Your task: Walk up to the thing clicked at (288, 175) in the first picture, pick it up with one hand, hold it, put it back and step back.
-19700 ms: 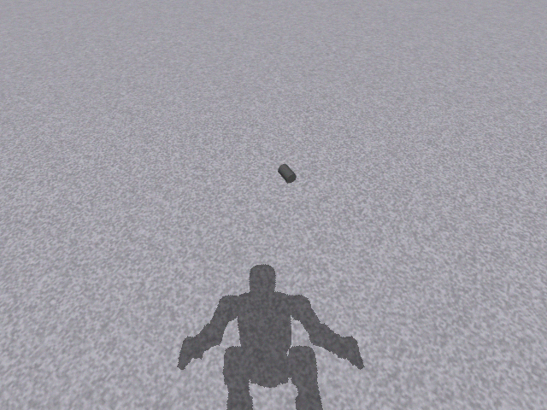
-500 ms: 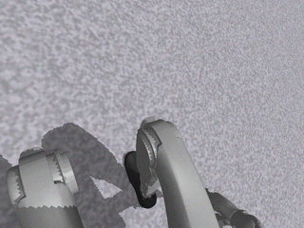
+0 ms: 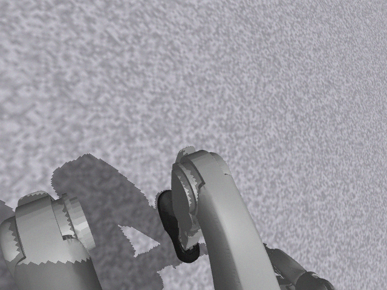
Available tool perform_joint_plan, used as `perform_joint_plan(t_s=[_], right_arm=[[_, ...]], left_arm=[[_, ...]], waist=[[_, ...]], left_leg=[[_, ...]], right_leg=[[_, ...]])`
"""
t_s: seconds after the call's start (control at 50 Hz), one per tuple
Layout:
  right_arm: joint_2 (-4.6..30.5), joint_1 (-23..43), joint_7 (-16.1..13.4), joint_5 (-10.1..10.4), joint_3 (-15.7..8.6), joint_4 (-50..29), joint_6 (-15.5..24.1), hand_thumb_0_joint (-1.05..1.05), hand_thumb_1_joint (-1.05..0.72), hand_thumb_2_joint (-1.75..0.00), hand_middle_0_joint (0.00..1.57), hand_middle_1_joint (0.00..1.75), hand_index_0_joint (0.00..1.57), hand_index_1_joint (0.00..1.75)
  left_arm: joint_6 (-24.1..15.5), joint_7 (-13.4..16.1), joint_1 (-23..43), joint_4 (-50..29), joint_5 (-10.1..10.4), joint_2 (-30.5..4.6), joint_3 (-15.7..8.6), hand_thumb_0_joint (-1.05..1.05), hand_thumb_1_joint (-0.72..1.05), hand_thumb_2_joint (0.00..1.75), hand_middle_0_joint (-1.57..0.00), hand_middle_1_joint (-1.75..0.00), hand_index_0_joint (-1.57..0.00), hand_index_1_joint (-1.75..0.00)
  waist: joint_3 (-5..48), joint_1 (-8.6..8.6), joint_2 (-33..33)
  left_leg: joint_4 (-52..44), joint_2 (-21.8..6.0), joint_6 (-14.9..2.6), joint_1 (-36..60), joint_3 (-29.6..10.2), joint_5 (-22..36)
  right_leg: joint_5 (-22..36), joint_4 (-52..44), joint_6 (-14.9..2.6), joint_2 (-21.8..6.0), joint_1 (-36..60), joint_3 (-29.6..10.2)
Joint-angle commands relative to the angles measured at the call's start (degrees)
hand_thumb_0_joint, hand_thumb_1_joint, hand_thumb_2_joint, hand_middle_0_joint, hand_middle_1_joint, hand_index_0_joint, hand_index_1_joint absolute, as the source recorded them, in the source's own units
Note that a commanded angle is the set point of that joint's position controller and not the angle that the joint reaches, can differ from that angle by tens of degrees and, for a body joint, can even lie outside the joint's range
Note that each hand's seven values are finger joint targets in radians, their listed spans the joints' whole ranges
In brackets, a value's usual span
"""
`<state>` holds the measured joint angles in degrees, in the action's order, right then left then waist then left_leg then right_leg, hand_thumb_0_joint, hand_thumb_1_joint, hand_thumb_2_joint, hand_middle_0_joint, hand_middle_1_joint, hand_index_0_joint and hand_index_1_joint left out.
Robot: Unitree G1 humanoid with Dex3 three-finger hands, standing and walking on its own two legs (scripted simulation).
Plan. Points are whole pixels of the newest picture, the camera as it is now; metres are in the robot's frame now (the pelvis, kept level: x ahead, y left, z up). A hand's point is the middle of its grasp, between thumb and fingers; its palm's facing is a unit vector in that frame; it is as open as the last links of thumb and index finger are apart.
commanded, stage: settle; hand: left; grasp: from above
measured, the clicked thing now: out of the picture +0.43 +0.33 -0.27
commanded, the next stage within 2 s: lift in 0.66 s
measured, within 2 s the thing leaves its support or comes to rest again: leaves its support in 0.12 s
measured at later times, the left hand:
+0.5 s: hand out of the picture +0.41 +0.36 -0.16, palm faces -0.46 -0.08 -0.88, open 8.4 cm
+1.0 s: hand out of the picture +0.40 +0.35 -0.09, palm faces -0.46 -0.10 -0.88, open 8.4 cm
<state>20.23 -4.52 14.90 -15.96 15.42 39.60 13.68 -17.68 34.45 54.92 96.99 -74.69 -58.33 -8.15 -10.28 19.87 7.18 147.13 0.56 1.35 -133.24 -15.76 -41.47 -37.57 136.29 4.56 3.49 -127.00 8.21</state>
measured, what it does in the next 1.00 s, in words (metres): rises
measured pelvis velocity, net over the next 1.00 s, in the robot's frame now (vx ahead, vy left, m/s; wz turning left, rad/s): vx -0.01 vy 0.00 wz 0.11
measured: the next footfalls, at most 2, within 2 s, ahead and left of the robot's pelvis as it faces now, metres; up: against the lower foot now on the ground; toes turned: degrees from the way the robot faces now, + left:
none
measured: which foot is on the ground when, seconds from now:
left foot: down 0.00-1.00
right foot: down 0.00-1.00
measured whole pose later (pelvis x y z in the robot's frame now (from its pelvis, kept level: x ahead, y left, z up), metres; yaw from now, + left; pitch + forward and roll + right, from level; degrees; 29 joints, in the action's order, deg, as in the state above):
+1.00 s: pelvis -0.01 +0.00 +0.05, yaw +6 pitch +34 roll -9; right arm 17.2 -10.3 8.0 -5.6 1.9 39.3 0.9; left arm -11.6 12.8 46.2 68.3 -67.6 -42.6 -3.5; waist 4.4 11.8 -1.6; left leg 133.3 1.1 0.4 -129.8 -8.4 -37.6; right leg -37.1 127.6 3.0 0.4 -124.8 3.2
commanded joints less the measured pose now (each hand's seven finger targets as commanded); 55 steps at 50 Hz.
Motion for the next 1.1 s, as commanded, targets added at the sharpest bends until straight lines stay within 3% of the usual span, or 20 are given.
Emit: perform_joint_plan(t_s=[0.0, 0.02, 0.04, 0.06, 0.1, 0.12, 0.18, 0.24, 0.34, 0.42, 0.56, 0.66, 0.72, 0.74, 0.76, 0.78, 0.86, 0.96, 1.06, 1.08], right_arm=[[18.70, -11.03, -1.03, 0.56, -5.98, 0.39, -0.87, 0.00, -0.91, -0.90, 0.20, 0.30, 0.20, 0.30], [18.37, -10.41, -1.12, 0.75, -6.41, 0.63, -1.08, 0.00, -0.90, -0.90, 0.20, 0.30, 0.20, 0.30], [18.30, -10.76, -1.03, 0.66, -6.79, 0.69, -1.23, 0.00, -0.90, -0.90, 0.20, 0.30, 0.20, 0.30], [18.36, -10.72, -1.08, 0.87, -7.44, 0.58, -1.48, 0.00, -0.90, -0.90, 0.20, 0.30, 0.20, 0.30], [17.60, -10.73, -0.76, 1.27, -8.40, 0.49, -1.67, 0.00, -0.90, -0.90, 0.20, 0.30, 0.20, 0.30], [17.20, -10.37, -0.91, 1.70, -9.04, 0.76, -2.01, 0.00, -0.90, -0.90, 0.20, 0.30, 0.20, 0.30], [16.25, -10.13, -1.09, 3.13, -10.73, 0.79, -2.97, 0.00, -0.90, -0.90, 0.20, 0.30, 0.20, 0.30], [15.36, -10.69, -1.13, 4.46, -12.39, 1.53, -3.92, 0.00, -0.89, -0.90, 0.20, 0.30, 0.20, 0.30], [14.34, -12.58, -1.42, 6.40, -14.29, 2.11, -5.44, 0.00, -0.90, -0.90, 0.20, 0.30, 0.20, 0.30], [13.86, -14.04, -2.15, 7.33, -14.75, 1.53, -6.06, 0.00, -0.90, -0.90, 0.20, 0.30, 0.20, 0.30], [13.20, -14.69, -4.35, 8.31, -15.33, -0.86, -8.11, 0.00, -0.91, -0.90, 0.20, 0.30, 0.20, 0.30], [12.52, -14.37, -5.80, 8.61, -16.47, -2.16, -10.25, 0.00, -0.91, -0.90, 0.20, 0.30, 0.20, 0.30], [11.74, -14.70, -6.37, 8.79, -16.71, -2.09, -11.21, 0.00, -0.90, -0.90, 0.20, 0.30, 0.20, 0.30], [12.15, -14.65, -6.65, 8.85, -17.13, -2.06, -11.47, 0.00, -0.94, -0.91, 0.20, 0.30, 0.20, 0.30], [12.14, -14.91, -6.84, 8.88, -17.15, -2.03, -11.62, 0.00, -0.89, -0.89, 0.20, 0.30, 0.20, 0.30], [12.37, -14.89, -7.07, 8.98, -17.42, -2.22, -11.72, 0.00, -0.93, -0.91, 0.20, 0.30, 0.20, 0.30], [11.14, -15.35, -7.44, 9.81, -17.55, -1.88, -12.00, 0.00, -0.91, -0.90, 0.20, 0.30, 0.20, 0.30], [10.71, -15.78, -8.02, 11.45, -18.91, -2.18, -12.92, 0.00, -0.92, -0.91, 0.20, 0.30, 0.20, 0.30], [9.93, -15.91, -8.98, 12.48, -19.76, -3.16, -13.47, 0.00, -0.91, -0.90, 0.20, 0.30, 0.20, 0.30], [10.47, -16.03, -9.24, 12.68, -20.29, -3.41, -13.57, 0.00, -0.91, -0.90, 0.20, 0.30, 0.20, 0.30]], left_arm=[[-1.00, 2.04, 14.13, -12.65, 0.90, -14.93, -1.72, 0.00, 0.71, 0.31, -1.06, -0.33, -1.09, -0.30], [-1.32, 2.33, 13.94, -15.06, 1.75, -15.41, -3.20, 0.00, 0.73, 0.30, -1.07, -0.32, -1.10, -0.29], [-0.90, 2.22, 11.88, -14.58, 0.65, -15.50, -3.08, 0.00, 0.74, 0.32, -1.09, -0.32, -1.11, -0.30], [-1.25, 2.46, 13.40, -19.26, 1.50, -16.57, -5.14, 0.00, 0.79, 0.32, -1.11, -0.32, -1.14, -0.29], [-0.48, 2.12, 12.19, -20.54, 1.19, -15.32, -4.76, 0.00, 0.81, 0.33, -1.14, -0.30, -1.17, -0.28], [-0.04, 2.02, 11.53, -23.10, 1.03, -15.17, -5.36, 0.00, 0.80, 0.35, -1.14, -0.30, -1.16, -0.28], [1.54, 1.27, 11.20, -27.71, 2.19, -12.74, -5.20, 0.00, 0.82, 0.34, -1.16, -0.26, -1.17, -0.25], [3.68, -0.32, 9.31, -27.23, 2.71, -8.34, -3.14, 0.00, 0.89, 0.34, -1.20, -0.26, -1.22, -0.25], [6.60, -5.27, 11.38, -23.54, 3.72, 0.06, 2.57, 0.00, 0.87, 0.31, -1.19, -0.25, -1.21, -0.23], [6.74, -9.92, 13.27, -26.07, 5.83, 1.67, 4.31, 0.00, 0.83, 0.30, -1.18, -0.25, -1.19, -0.23], [3.98, -14.39, 14.32, -32.45, 6.23, -3.40, 1.48, 0.00, 0.84, 0.35, -1.23, -0.24, -1.23, -0.24], [2.33, -14.44, 13.70, -40.03, 5.70, -6.53, -1.78, 0.00, 0.83, 0.38, -1.23, -0.22, -1.22, -0.23], [2.56, -14.26, 13.45, -40.97, 5.20, -6.02, -1.87, 0.00, 0.84, 0.40, -1.22, -0.23, -1.22, -0.23], [2.73, -14.21, 13.77, -40.88, 5.03, -6.74, -2.48, 0.00, 0.89, 0.35, -1.28, -0.26, -1.29, -0.25], [2.91, -14.32, 13.55, -39.86, 4.63, -5.98, -1.99, 0.00, 0.81, 0.40, -1.20, -0.18, -1.21, -0.19], [3.24, -14.46, 13.05, -39.42, 5.01, -6.12, -2.48, 0.00, 0.86, 0.35, -1.26, -0.23, -1.27, -0.23], [5.18, -16.76, 10.55, -37.06, 6.95, -1.48, 0.36, 0.00, 0.89, 0.43, -1.25, -0.27, -1.25, -0.27], [6.89, -21.20, 7.81, -40.64, 9.34, 0.44, 2.10, 0.00, 0.89, 0.47, -1.26, -0.31, -1.26, -0.31], [5.82, -23.48, 7.18, -48.87, 11.78, 0.39, 1.81, 0.00, 0.88, 0.46, -1.25, -0.31, -1.25, -0.30], [5.73, -23.59, 5.63, -49.37, 12.08, -0.52, 0.58, 0.00, 0.88, 0.46, -1.25, -0.28, -1.26, -0.28]], waist=[[40.62, 1.60, -32.01], [42.67, 0.27, -32.84], [43.34, 0.27, -33.82], [45.91, -1.02, -35.66], [46.69, -1.15, -36.82], [49.03, -2.58, -38.06], [50.30, -3.84, -37.68], [49.68, -4.62, -37.49], [46.00, -3.26, -31.10], [46.49, -3.05, -25.63], [51.58, -5.36, -25.32], [56.05, -7.34, -27.55], [56.66, -7.23, -28.62], [56.57, -7.40, -27.90], [54.50, -7.07, -28.98], [54.73, -7.48, -28.14], [53.57, -8.25, -28.25], [56.16, -9.30, -26.20], [57.76, -9.89, -23.46], [56.61, -10.31, -22.21]], left_leg=[[-15.45, -1.92, -1.15, 29.40, 7.68, 14.62], [-16.41, -1.96, -0.96, 30.27, 7.39, 14.55], [-16.08, -2.05, -0.80, 31.73, 7.73, 14.98], [-16.87, -1.87, -0.59, 32.44, 7.79, 15.55], [-16.96, -1.94, -0.37, 33.63, 8.27, 15.43], [-17.39, -1.92, -0.42, 34.37, 8.72, 16.07], [-17.67, -1.62, -0.77, 32.83, 9.74, 16.54], [-19.42, -1.41, -0.67, 32.93, 9.69, 16.80], [-22.30, -0.75, -1.66, 29.89, 9.39, 11.78], [-22.29, -0.18, -2.65, 28.45, 9.92, 11.05], [-22.43, 0.38, -2.41, 30.46, 11.54, 13.38], [-22.99, 0.39, -2.04, 33.56, 13.02, 15.24], [-24.23, 0.39, -2.04, 34.32, 13.23, 15.31], [-24.29, 0.25, -2.02, 34.99, 12.98, 14.88], [-24.98, 0.51, -1.96, 34.23, 12.98, 14.08], [-25.64, 0.42, -1.96, 35.15, 12.68, 13.14], [-29.90, 0.41, -2.30, 34.91, 12.31, 8.35], [-32.47, 0.45, -2.72, 36.99, 12.83, 9.92], [-33.75, 0.54, -3.08, 38.29, 13.35, 11.78], [-34.20, 0.72, -2.96, 38.45, 12.95, 10.95]], right_leg=[[14.90, -10.17, -5.77, 1.46, 19.65, 7.37], [14.59, -10.33, -5.84, 1.48, 20.02, 7.53], [15.01, -9.80, -5.89, 1.54, 19.44, 7.32], [15.16, -9.85, -6.06, 1.42, 19.60, 7.34], [15.18, -9.33, -6.20, 1.11, 18.62, 6.77], [15.66, -10.07, -6.30, 1.32, 19.41, 6.21], [16.46, -10.80, -6.47, 0.98, 18.15, 5.33], [16.14, -10.39, -6.86, 0.71, 14.53, 5.30], [11.99, -13.11, -6.63, 0.08, 11.87, 4.35], [11.53, -15.32, -6.22, -0.32, 14.54, 3.09], [12.31, -16.91, -6.63, -0.69, 19.80, 1.52], [13.66, -17.80, -7.03, -1.00, 21.82, -0.05], [13.85, -17.86, -6.89, -1.25, 21.61, -0.06], [13.09, -18.14, -7.16, -1.21, 20.16, 0.04], [12.00, -18.47, -7.27, -1.37, 19.13, 0.36], [10.99, -18.88, -7.36, -1.43, 18.49, 0.53], [7.73, -20.00, -7.07, -1.62, 17.79, 0.58], [9.86, -22.17, -6.79, -1.55, 21.38, -0.45], [11.24, -24.91, -6.58, -1.84, 24.53, -1.64], [9.94, -25.60, -6.85, -2.04, 23.81, -1.60]])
